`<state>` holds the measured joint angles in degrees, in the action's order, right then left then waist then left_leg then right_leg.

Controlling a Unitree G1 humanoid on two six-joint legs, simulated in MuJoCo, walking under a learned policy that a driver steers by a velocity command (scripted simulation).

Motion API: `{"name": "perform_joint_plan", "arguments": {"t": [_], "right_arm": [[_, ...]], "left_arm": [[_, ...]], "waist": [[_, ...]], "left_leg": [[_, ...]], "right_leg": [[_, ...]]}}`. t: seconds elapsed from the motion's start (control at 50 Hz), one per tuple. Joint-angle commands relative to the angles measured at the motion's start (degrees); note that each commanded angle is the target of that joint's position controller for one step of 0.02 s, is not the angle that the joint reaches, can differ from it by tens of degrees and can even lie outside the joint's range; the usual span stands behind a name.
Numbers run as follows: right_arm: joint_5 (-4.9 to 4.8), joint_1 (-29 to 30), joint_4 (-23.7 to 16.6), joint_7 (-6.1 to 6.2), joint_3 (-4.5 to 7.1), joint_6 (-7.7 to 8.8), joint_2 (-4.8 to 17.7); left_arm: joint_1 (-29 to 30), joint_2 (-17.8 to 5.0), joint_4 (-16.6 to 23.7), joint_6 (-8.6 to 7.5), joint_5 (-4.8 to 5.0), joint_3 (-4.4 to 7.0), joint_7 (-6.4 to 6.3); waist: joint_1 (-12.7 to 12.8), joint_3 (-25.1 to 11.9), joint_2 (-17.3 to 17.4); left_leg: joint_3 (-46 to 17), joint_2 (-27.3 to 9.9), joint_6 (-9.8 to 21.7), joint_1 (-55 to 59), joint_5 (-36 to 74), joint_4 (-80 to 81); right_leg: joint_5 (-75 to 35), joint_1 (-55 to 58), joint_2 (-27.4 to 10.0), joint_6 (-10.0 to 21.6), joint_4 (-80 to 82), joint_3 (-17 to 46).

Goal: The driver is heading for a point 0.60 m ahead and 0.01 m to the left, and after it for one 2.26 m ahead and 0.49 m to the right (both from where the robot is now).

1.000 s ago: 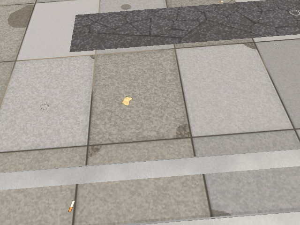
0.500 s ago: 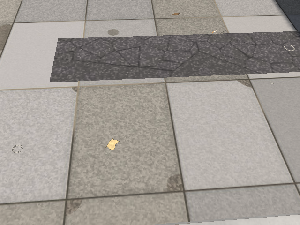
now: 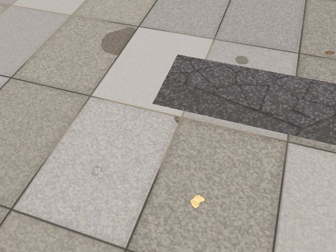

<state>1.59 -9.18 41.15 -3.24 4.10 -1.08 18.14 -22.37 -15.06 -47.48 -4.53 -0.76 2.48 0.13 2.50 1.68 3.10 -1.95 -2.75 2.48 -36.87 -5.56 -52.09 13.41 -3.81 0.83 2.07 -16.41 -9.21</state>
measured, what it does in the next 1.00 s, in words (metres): goes down: left foot, then right foot 0.14 m lower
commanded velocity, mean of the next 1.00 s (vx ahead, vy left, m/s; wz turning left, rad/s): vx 0.50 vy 0.00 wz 0.00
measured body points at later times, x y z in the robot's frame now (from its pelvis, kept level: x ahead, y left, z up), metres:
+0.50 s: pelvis +0.24 +0.08 -0.01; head +0.26 +0.08 +0.44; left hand +0.32 +0.37 -0.13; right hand +0.31 -0.20 -0.14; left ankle +0.15 +0.12 -0.75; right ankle +0.42 -0.04 -0.70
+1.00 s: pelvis +0.57 +0.08 -0.15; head +0.62 +0.09 +0.30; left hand +0.59 +0.34 -0.30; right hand +0.69 -0.16 -0.27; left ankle +0.67 +0.23 -0.82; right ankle +0.57 +0.03 -0.89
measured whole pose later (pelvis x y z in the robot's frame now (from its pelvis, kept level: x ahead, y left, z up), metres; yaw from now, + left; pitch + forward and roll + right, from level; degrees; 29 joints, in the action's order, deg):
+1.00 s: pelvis +0.57 +0.08 -0.15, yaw -4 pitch +1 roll -2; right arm 2.7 -7.6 46.8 -0.2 -0.5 3.4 12.8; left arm -19.5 -13.1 -54.9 -2.6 -0.7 3.1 0.6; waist 0.6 6.0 1.1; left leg -3.4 -5.8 -1.5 -37.7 -14.5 -58.5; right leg 11.4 -11.9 10.2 6.9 -23.3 2.6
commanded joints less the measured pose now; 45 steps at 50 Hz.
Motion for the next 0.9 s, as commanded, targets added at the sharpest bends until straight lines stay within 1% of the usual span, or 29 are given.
{"name": "perform_joint_plan", "arguments": {"t": [0.02,0.06,0.08,0.1,0.14,0.18,0.2,0.22,0.24,0.26,0.28,0.3,0.34,0.36,0.42,0.46,0.52,0.62,0.68,0.72,0.74,0.76,0.78,0.8,0.82,0.84,0.86,0.88,0.9], "right_arm": [[0.44,4.65,-4.93,-0.88,-1.13,0.38,-0.6],[0.18,6.55,-5.99,-1.19,-1.05,0.17,0.23],[0.78,5.21,-5.47,-0.99,-0.32,-0.08,1.9],[0.87,5.2,-5.58,-0.8,-0.09,-0.09,2.57],[1.04,4.27,-5.24,-0.2,0.09,-0.44,2.82],[0.96,-2.37,-3.0,0.26,0.62,-0.51,3.18],[1.13,-11.35,0.03,0.8,1.44,0.0,4.12],[0.93,-16.78,2.46,1.86,2.78,0.37,8.07],[-1.14,-13.83,0.56,2.23,3.68,0.71,14.84],[-2.71,-16.07,0.45,2.45,3.44,1.08,12.52],[-2.34,-12.5,0.97,2.7,2.8,1.43,10.73],[-1.41,-8.66,0.85,2.59,1.73,1.55,7.07],[-0.68,-6.71,1.81,2.76,0.91,2.64,5.02],[0.75,-7.36,2.03,2.39,0.79,3.67,5.4],[-0.67,-10.35,6.03,2.59,0.79,6.44,6.34],[-0.63,-10.45,7.56,3.16,0.38,7.09,4.85],[0.1,-12.81,8.68,4.28,-0.24,7.37,4.7],[1.74,-19.93,11.63,5.26,-0.98,7.94,4.05],[1.9,-21.79,13.17,5.85,-1.67,7.73,3.32],[0.82,-22.81,14.63,6.11,-2.15,6.82,3.05],[0.66,-22.82,15.24,5.98,-2.01,6.39,4.38],[0.01,-21.8,15.52,5.81,-1.75,5.85,4.93],[-0.39,-18.18,14.67,5.12,-1.08,5.92,5.14],[-1.98,-22.29,12.47,5.16,-1.92,6.12,1.01],[-2.27,-17.93,9.67,5.62,-2.0,6.08,4.08],[-2.12,-14.46,7.21,5.02,-2.94,6.51,4.02],[0.06,-7.42,6.0,4.68,-3.07,7.03,4.34],[1.38,-4.73,5.21,4.03,-2.4,7.25,5.5],[2.41,-6.16,5.98,3.7,-2.27,6.39,4.93]], "left_arm": [[1.02,-7.69,2.52,-0.79,-0.14,1.67,-0.39],[-0.34,-8.68,2.17,-0.23,-0.32,2.02,-0.6],[-1.33,-9.41,1.61,-0.41,-1.08,2.34,-0.84],[-0.75,-9.34,1.68,-0.19,-1.0,2.35,-0.94],[0.95,-10.49,2.17,0.51,-0.8,2.61,-1.13],[1.68,-11.85,2.03,1.62,-0.3,2.92,-1.25],[3.24,-12.52,2.38,2.2,-0.03,3.09,-1.17],[3.81,-10.38,3.08,2.09,-0.38,2.92,-0.8],[0.34,-4.56,7.92,1.71,-0.66,1.6,0.18],[7.55,-8.55,9.01,0.77,-1.61,1.95,0.21],[7.52,-8.99,8.76,0.53,-0.34,2.27,0.33],[5.15,-8.97,6.55,0.81,-0.21,2.34,0.44],[2.68,-7.06,4.2,3.1,-1.87,1.7,0.6],[0.68,-6.77,2.98,4.1,-1.85,1.77,0.88],[11.75,-6.27,6.94,4.48,-0.04,2.34,1.58],[13.13,-5.49,6.44,4.22,-0.63,2.32,2.31],[15.86,-4.67,6.13,3.35,-0.55,2.3,3.17],[24.78,-4.07,7.74,2.61,-0.73,1.7,3.33],[27.64,-2.07,7.82,1.74,-0.76,0.67,3.53],[20.88,-2.07,4.33,1.56,-1.98,0.53,3.38],[13.0,-3.52,1.52,1.76,-2.65,1.13,2.84],[2.0,-5.4,-2.6,1.87,-3.43,2.04,2.46],[-7.91,-7.75,-5.85,2.35,-2.55,3.53,2.43],[-11.59,-13.45,-6.07,2.12,-2.1,4.66,2.74],[-14.86,-13.02,-4.67,2.24,0.3,4.93,2.66],[-10.85,-14.92,-3.66,2.97,-0.3,5.5,0.39],[-4.59,-10.84,-2.75,3.49,-0.59,4.51,-0.97],[0.38,-8.94,-2.63,2.47,0.21,3.31,-1.18],[2.38,-7.79,-2.48,1.78,-0.19,2.71,-0.85]], "waist": [[-0.52,0.26,-8.95],[-0.26,0.74,-8.39],[-0.98,-0.2,-8.53],[-1.56,0.08,-7.36],[-2.52,-0.63,-7.83],[-5.43,-3.95,-8.56],[-9.81,-7.26,-7.09],[-12.29,-8.28,2.13],[-5.68,-12.19,16.14],[-9.38,-8.95,4.66],[-5.9,-3.12,1.26],[-2.62,0.35,-2.77],[-1.06,0.24,-1.91],[-1.48,-0.94,-1.99],[-2.62,3.04,-0.43],[-3.25,2.52,0.04],[-4.49,1.93,-1.54],[-9.0,8.63,-2.7],[-10.68,10.6,-4.1],[-8.33,8.01,-5.55],[-5.07,4.03,-4.89],[0.28,-0.95,-5.73],[6.55,-5.74,-9.72],[3.18,-14.96,-17.4],[8.26,-26.3,-5.4],[7.34,-25.24,-6.47],[5.37,-16.2,-1.37],[1.96,-8.7,1.71],[-1.21,-4.07,2.88]], "left_leg": [[4.31,0.07,0.82,2.97,4.31,4.1],[4.34,-0.3,1.66,2.84,1.75,6.62],[2.67,-1.48,2.82,1.17,4.61,2.07],[1.68,-1.93,3.62,-0.4,2.07,3.24],[5.04,0.91,5.18,6.02,-6.23,6.52],[9.19,6.29,7.07,20.32,-12.87,10.46],[8.66,8.42,8.78,32.89,-11.52,16.37],[-2.25,1.99,11.54,44.54,-6.88,23.7],[-31.46,-12.82,21.61,56.12,7.27,27.37],[-33.31,-13.35,22.19,51.49,10.53,32.82],[-27.84,-13.24,20.59,43.49,11.81,33.07],[-22.77,-11.69,18.02,35.8,13.73,33.68],[-15.47,-8.91,15.52,28.21,15.62,36.15],[-12.82,-8.31,15.52,27.75,16.29,36.42],[-7.23,-4.12,10.94,27.91,6.92,40.17],[-4.52,-3.22,9.77,28.11,0.54,37.57],[-3.8,-4.98,9.29,27.28,-5.53,32.31],[-4.04,-7.24,8.23,33.95,-4.4,23.3],[-2.0,-6.01,6.85,33.55,-2.8,18.54],[0.63,-4.5,5.98,33.16,7.04,9.23],[1.81,-3.57,5.79,33.75,18.1,-0.32],[3.96,-2.01,5.05,29.87,23.37,-15.07],[7.97,3.08,2.74,16.12,3.11,-38.91],[5.66,5.45,-0.49,-10.2,-40.45,-60.61],[-0.06,3.56,-1.61,-17.15,-35.23,-61.98],[-0.65,2.08,-1.79,-25.7,-26.96,-57.17],[-0.74,-1.03,-1.31,-23.81,-21.22,-48.04],[-2.41,-2.41,-1.27,-18.37,-13.9,-36.24],[-2.37,-3.17,-2.2,-10.11,-14.02,-31.6]], "right_leg": [[-29.23,-1.61,-14.11,6.29,4.51,3.32],[-27.36,0.97,-15.56,6.58,3.71,2.74],[-31.61,5.25,-18.48,6.99,1.53,3.44],[-33.22,7.71,-19.09,6.48,-0.23,2.57],[-44.93,7.61,-18.07,5.04,-5.96,-1.0],[-56.64,2.84,-16.52,4.08,-19.87,-3.83],[-52.47,-4.18,-15.48,3.13,-33.76,-4.34],[-16.07,-18.37,-9.66,0.71,-53.96,-4.05],[19.52,-40.6,-0.1,-2.89,-69.4,1.04],[15.84,-44.79,-2.27,-3.29,-65.52,9.54],[12.41,-41.37,-5.11,-3.38,-58.5,11.14],[11.34,-36.24,-6.94,-3.39,-52.14,10.85],[10.92,-26.29,-7.35,-3.78,-45.28,9.25],[5.98,-24.53,-6.29,-2.7,-46.25,8.31],[-9.86,-30.59,-5.69,-0.88,-32.41,10.74],[-22.61,-29.08,-3.37,0.09,-25.58,12.13],[-34.39,-28.6,-1.21,2.06,-21.93,13.5],[-35.89,-38.51,-0.77,2.45,-17.13,13.18],[-37.48,-32.82,-1.41,2.22,-7.67,9.56],[-37.04,-21.88,-1.22,2.77,-2.82,6.92],[-32.66,-14.09,0.99,3.78,-3.68,4.19],[-30.49,-1.61,2.38,5.63,-3.28,2.26],[-35.22,15.15,-3.54,9.84,-4.01,9.69],[-72.21,41.79,-18.84,18.25,-27.61,23.88],[-67.31,49.16,-24.08,24.2,-24.13,34.96],[-26.12,44.9,-25.78,26.94,-11.91,43.38],[-8.36,30.36,-22.27,23.06,-3.02,43.56],[-10.5,17.14,-20.22,20.1,-1.3,40.27],[-18.97,3.84,-18.98,19.84,-0.36,39.32]]}}
Velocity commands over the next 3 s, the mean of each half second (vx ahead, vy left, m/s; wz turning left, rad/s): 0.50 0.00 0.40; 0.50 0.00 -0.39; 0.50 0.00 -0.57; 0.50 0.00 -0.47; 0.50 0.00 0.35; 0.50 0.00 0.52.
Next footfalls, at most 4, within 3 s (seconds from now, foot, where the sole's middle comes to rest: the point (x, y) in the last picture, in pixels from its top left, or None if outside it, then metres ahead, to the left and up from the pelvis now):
0.20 left None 0.19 0.13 -0.78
0.76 right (183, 235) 0.61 0.03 -0.92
1.18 left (147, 185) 0.85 0.21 -0.92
1.70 right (207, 160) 1.00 -0.10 -0.92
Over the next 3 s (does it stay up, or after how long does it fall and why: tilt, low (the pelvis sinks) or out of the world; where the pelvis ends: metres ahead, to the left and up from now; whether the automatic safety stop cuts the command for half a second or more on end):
stays up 1.54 -0.31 -0.14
